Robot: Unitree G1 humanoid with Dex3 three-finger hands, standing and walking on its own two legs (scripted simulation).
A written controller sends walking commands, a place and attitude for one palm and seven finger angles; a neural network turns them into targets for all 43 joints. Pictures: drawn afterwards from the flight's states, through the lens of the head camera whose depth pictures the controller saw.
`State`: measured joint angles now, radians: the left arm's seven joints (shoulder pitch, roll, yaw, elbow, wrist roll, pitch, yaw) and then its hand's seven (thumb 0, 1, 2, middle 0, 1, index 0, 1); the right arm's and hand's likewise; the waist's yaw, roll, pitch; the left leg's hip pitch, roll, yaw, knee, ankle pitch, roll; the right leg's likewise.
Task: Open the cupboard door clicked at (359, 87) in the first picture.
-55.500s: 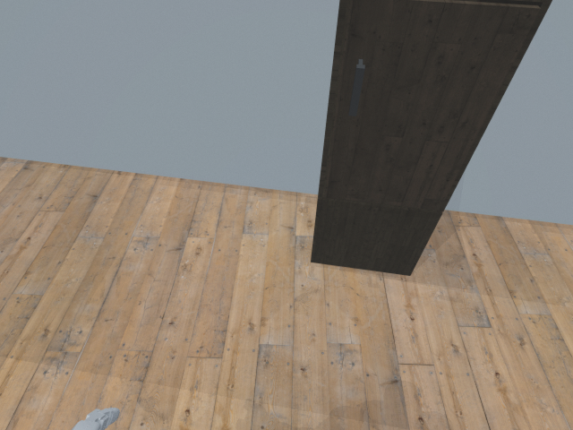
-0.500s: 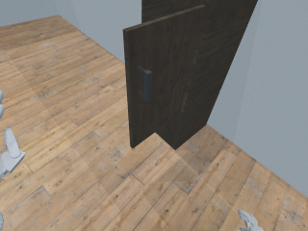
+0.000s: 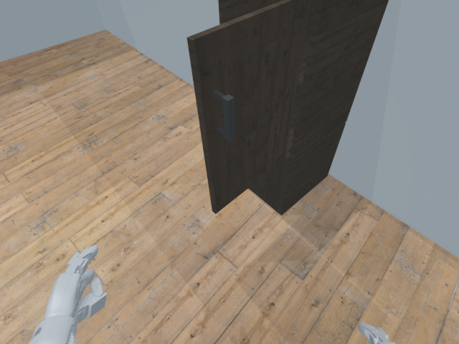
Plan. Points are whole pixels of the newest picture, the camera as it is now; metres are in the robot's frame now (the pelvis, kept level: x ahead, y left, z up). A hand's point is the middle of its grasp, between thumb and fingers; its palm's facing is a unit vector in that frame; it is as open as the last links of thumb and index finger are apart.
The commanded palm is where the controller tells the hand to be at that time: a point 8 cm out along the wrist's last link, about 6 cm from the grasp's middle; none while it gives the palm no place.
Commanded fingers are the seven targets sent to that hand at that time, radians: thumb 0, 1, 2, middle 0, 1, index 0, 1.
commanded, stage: let the arm hang, fingers relaxed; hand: left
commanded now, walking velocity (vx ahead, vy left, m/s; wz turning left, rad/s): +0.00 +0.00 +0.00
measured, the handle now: (224, 116) +0.60 +0.03 +0.07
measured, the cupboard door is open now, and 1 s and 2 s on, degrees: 92 92 92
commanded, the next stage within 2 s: look to check the result in 0.96 s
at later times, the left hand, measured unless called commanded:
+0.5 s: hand out of the picture +0.00 +0.18 -0.15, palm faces +0.00 -0.96 -0.27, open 7.3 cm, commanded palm none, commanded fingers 0.00 0.90 0.90 -0.20 -0.30 -0.20 -0.30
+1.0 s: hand out of the picture +0.01 +0.18 -0.16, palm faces -0.01 -0.97 -0.23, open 7.4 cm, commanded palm none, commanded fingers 0.00 0.90 0.90 -0.20 -0.30 -0.20 -0.30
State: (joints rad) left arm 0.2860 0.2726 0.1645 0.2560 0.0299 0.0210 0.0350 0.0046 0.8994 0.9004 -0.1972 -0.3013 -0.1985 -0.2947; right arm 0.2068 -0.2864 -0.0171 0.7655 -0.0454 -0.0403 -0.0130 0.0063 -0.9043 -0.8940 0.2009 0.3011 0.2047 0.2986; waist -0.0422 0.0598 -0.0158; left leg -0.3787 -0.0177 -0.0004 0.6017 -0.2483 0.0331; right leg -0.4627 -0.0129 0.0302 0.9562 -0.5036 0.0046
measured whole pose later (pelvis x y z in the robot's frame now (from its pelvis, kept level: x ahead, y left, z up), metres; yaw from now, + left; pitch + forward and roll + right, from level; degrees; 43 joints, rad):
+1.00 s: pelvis -0.01 -0.01 +0.02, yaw -1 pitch -1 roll +0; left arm 0.23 0.18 0.02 1.14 0.02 -0.01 0.02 0.00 0.90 0.90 -0.20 -0.30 -0.20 -0.29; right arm 0.23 -0.18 -0.02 1.13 -0.02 0.01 -0.02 0.00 -0.91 -0.89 0.20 0.30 0.20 0.30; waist -0.01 0.02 0.06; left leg -0.23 0.00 0.01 0.40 -0.14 0.00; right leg -0.19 -0.01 0.02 0.43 -0.22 0.01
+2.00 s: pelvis +0.03 -0.02 +0.02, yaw -1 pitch -1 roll +0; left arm 0.10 0.32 0.01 1.13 0.01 -0.03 0.01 0.01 0.90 0.90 -0.20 -0.30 -0.20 -0.30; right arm 0.09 -0.32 0.00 1.13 -0.01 0.00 -0.01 0.00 -0.90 -0.89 0.20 0.30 0.21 0.30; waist -0.01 0.00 0.05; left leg -0.13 0.01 0.01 0.30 -0.16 -0.01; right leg -0.08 0.00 0.02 0.30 -0.21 0.00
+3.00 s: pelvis +0.03 -0.02 +0.02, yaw -2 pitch -1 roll +0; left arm 0.12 0.31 0.01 1.14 0.01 -0.03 0.01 0.01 0.90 0.90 -0.20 -0.30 -0.20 -0.30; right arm 0.11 -0.31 0.00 1.14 -0.01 0.00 -0.01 0.00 -0.90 -0.89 0.20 0.30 0.21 0.30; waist -0.01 -0.01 0.06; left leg -0.12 0.01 0.01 0.29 -0.15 -0.01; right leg -0.06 0.00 0.02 0.28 -0.20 0.00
